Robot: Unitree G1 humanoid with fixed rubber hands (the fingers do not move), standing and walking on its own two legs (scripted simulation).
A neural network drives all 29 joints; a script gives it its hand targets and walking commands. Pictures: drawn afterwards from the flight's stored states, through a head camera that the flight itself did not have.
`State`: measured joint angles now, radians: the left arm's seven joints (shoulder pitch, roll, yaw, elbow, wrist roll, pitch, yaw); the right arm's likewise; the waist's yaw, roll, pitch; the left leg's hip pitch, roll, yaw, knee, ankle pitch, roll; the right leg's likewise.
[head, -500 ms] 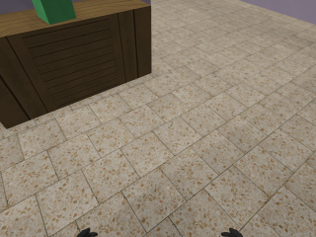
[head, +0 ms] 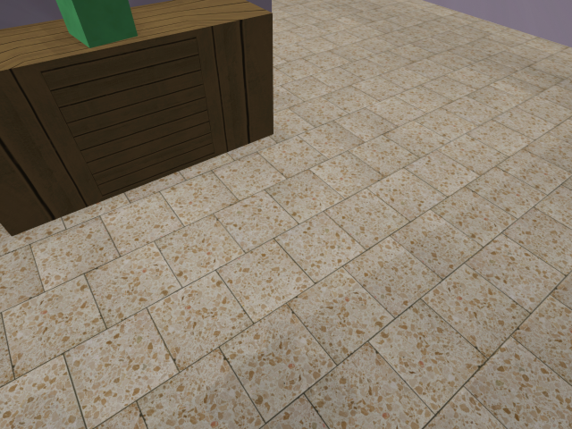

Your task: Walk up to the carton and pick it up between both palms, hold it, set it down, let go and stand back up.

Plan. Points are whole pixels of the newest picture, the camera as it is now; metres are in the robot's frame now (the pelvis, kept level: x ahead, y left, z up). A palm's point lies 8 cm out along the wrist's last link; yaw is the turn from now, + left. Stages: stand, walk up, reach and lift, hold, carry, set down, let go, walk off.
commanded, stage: stand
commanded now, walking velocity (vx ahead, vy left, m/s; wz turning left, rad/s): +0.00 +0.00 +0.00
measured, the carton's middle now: (91, 0) +1.61 +0.76 +0.05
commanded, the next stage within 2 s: walk up in 0.84 s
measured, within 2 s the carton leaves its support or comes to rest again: neither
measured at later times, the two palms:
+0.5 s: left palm out of the picture +0.06 +0.23 -0.12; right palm out of the picture +0.05 -0.23 -0.12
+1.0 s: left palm out of the picture +0.00 +0.21 -0.13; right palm out of the picture -0.01 -0.21 -0.13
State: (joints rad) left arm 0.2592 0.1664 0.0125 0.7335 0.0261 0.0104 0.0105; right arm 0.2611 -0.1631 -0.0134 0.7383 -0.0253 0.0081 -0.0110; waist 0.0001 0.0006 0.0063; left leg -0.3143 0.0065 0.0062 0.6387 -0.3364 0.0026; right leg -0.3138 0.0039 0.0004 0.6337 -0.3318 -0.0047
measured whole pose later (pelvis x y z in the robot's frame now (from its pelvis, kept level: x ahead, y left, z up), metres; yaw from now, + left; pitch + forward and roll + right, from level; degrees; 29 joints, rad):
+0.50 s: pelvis +0.00 +0.00 +0.01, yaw +0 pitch +0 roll +0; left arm 0.28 0.15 0.03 0.90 0.02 0.00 0.03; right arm 0.28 -0.15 -0.04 0.90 -0.02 0.00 -0.03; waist 0.00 0.00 0.02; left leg -0.25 0.01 0.01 0.55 -0.30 0.00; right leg -0.25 0.00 0.00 0.54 -0.29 -0.01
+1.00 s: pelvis +0.00 +0.00 +0.02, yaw +0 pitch -2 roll +0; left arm 0.28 0.11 0.03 1.11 0.01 0.00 0.04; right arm 0.29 -0.10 -0.03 1.11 -0.01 0.00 -0.04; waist 0.00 0.00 0.05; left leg -0.17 0.01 0.01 0.46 -0.26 0.00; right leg -0.17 0.01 0.00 0.46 -0.25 -0.01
